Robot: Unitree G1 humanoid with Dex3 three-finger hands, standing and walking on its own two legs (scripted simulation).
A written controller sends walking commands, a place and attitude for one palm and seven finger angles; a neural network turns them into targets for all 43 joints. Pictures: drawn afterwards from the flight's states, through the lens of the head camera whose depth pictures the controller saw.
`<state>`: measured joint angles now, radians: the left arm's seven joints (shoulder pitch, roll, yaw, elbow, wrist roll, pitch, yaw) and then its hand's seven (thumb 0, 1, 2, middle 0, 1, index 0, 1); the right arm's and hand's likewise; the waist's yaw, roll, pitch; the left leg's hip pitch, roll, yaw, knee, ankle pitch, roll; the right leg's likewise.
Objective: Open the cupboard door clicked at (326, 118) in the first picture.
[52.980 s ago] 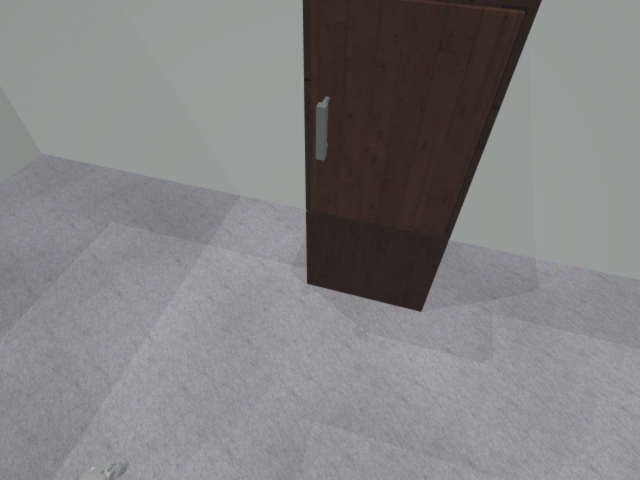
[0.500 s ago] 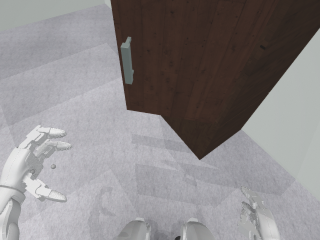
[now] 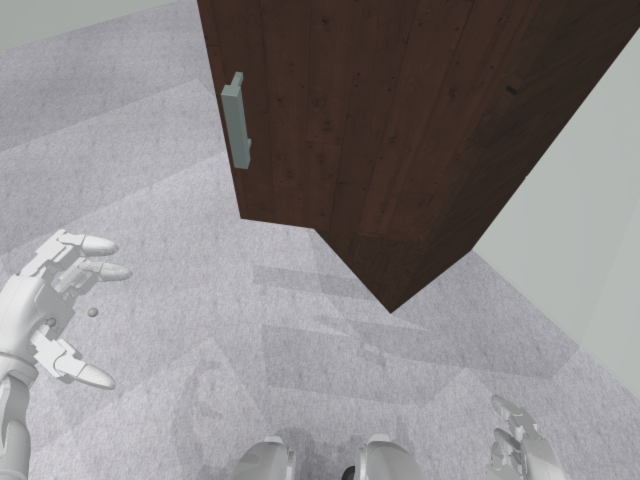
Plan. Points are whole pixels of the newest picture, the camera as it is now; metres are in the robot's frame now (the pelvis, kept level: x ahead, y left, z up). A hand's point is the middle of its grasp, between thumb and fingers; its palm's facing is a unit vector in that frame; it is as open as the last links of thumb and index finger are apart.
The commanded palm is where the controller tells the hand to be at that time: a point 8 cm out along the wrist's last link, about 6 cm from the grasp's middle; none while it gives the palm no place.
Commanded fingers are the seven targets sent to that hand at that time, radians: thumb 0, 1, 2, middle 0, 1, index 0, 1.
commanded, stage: raise the hand with hooked fingers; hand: left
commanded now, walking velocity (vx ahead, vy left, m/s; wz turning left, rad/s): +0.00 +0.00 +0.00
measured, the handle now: (240, 122) +0.61 +0.16 +0.04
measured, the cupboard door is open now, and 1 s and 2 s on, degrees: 45 45 45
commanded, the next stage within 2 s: move the hooked fingers beside the handle in 0.26 s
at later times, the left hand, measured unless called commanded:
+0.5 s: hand (104, 308) +0.29 +0.26 +0.04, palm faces -0.04 -1.00 -0.04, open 14.0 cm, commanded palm +0.28 +0.31 +0.05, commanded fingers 0.00 -0.50 0.30 -0.30 -1.20 -0.30 -1.20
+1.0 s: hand (143, 232) +0.39 +0.25 +0.04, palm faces -0.08 -1.00 -0.03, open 14.0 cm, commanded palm +0.38 +0.29 +0.04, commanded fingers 0.00 -0.50 0.30 -0.30 -1.20 -0.30 -1.20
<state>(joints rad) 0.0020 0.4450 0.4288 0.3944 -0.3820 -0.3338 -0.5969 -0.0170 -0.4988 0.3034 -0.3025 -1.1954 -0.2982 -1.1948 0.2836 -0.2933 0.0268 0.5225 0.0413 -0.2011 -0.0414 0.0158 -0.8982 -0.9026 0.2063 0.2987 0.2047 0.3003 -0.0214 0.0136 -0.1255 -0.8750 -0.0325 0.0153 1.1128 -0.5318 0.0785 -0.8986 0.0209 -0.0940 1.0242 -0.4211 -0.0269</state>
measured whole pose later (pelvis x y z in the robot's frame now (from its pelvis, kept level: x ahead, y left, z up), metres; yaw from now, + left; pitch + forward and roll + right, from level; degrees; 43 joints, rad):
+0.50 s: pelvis +0.00 -0.02 -0.01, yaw +1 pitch +17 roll -3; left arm -0.10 0.47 0.44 0.52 -0.37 -0.34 -0.60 -0.02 -0.50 0.30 -0.30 -1.20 -0.30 -1.20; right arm 0.25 -0.29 0.05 0.54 0.05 -0.20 -0.07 0.01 -0.90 -0.90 0.21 0.30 0.20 0.30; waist -0.01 0.02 -0.13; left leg -0.91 -0.02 -0.01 1.15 -0.54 0.05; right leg -0.93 0.03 -0.12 1.06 -0.44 -0.06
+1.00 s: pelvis +0.00 -0.01 -0.01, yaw -1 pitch +21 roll -3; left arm -0.43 0.51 0.44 0.77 -0.28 -0.35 -0.56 -0.02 -0.50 0.30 -0.30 -1.20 -0.30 -1.20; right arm 0.33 -0.29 0.04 0.59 0.04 -0.11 -0.05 0.01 -0.90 -0.90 0.21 0.30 0.20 0.30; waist -0.07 0.02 -0.13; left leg -0.97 -0.02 0.02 1.15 -0.54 0.07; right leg -1.00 0.03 -0.09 1.06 -0.43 -0.04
